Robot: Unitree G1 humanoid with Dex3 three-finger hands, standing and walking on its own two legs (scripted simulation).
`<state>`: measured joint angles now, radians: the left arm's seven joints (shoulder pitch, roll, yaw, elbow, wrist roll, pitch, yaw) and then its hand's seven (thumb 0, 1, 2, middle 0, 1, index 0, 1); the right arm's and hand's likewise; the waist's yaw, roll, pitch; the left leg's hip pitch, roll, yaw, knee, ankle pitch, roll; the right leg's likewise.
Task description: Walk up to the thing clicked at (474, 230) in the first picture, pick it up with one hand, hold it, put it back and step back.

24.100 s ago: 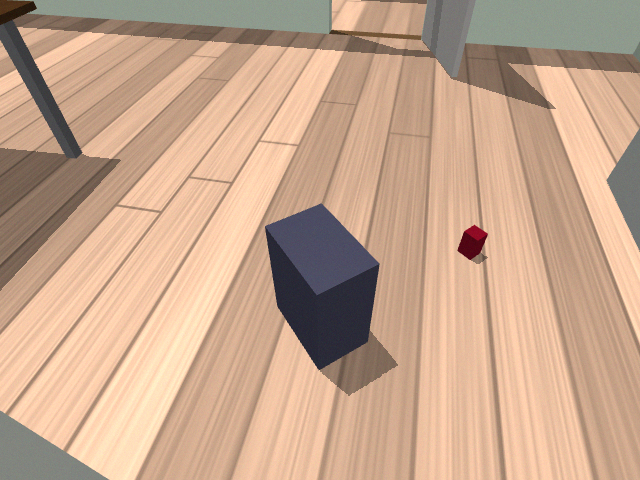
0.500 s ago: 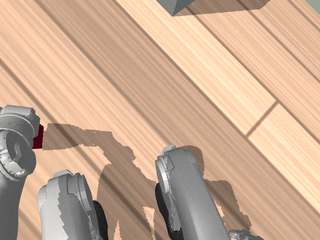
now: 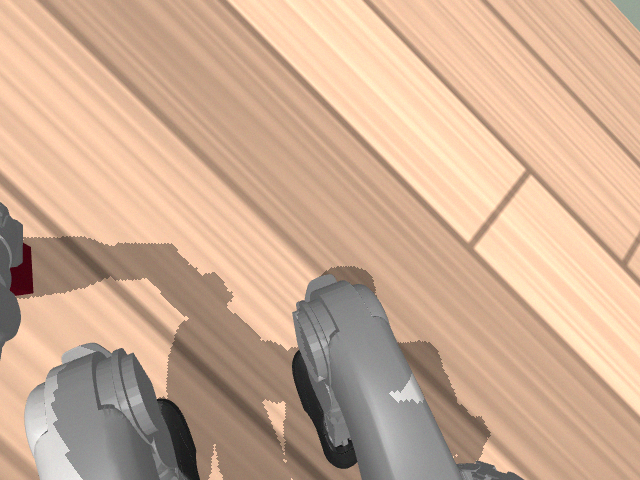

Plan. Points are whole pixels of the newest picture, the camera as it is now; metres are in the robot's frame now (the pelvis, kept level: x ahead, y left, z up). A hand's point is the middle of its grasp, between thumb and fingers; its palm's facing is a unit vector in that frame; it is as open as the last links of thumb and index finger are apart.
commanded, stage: lower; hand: left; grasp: from above
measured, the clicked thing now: out of the picture +0.45 +0.31 -0.21
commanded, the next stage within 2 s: rest in 0.12 s
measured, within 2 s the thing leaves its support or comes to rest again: neither
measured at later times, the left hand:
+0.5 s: hand out of the picture +0.46 +0.29 -0.20, palm faces +0.00 -0.45 -0.89, open 10.1 cm
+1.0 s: hand out of the picture +0.46 +0.30 -0.21, palm faces +0.00 -0.45 -0.89, open 10.0 cm
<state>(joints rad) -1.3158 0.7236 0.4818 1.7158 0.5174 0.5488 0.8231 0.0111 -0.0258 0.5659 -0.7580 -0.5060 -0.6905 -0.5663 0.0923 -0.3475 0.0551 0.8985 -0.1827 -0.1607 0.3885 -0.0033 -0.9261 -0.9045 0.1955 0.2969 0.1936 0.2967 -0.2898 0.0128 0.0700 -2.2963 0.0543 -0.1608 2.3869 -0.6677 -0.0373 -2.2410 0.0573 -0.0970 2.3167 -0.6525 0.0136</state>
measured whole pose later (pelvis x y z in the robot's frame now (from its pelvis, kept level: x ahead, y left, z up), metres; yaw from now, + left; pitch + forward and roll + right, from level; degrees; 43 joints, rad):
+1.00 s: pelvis +0.00 +0.01 -0.01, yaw -4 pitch +28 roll -11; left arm -1.31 0.89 0.44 1.75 0.46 0.50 0.87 0.01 -0.05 0.57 -0.80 -0.47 -0.73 -0.54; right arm 0.08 -0.41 0.22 0.79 -0.19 -0.22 0.50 0.00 -0.93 -0.91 0.19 0.30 0.19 0.30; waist -0.38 -0.06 0.22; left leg -2.29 0.04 -0.25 2.46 -0.68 -0.04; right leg -2.19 0.06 -0.17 2.32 -0.65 0.03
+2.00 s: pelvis +0.00 +0.01 -0.01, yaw -4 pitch +28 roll -12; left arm -1.28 0.91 0.43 1.71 0.42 0.49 0.86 0.00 -0.33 1.01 -0.27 -0.84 -0.23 -0.89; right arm 0.07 -0.41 0.26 0.76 -0.18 -0.23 0.49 0.00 -0.91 -0.90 0.19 0.30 0.19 0.30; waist -0.38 -0.09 0.24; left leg -2.29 0.04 -0.26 2.46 -0.68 -0.04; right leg -2.18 0.07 -0.18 2.32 -0.64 0.03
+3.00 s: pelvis +0.00 +0.01 +0.00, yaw -3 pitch +32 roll -10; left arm -1.11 0.74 0.29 1.38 0.60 0.52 0.61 0.00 -0.49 0.98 -0.11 -0.98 -0.11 -0.97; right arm 0.16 -0.37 0.12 0.81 -0.10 -0.21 0.44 0.00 -0.92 -0.90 0.20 0.30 0.19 0.30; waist -0.26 0.03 0.01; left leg -2.30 0.05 -0.20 2.41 -0.68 -0.02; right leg -2.21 0.06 -0.13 2.29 -0.66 0.03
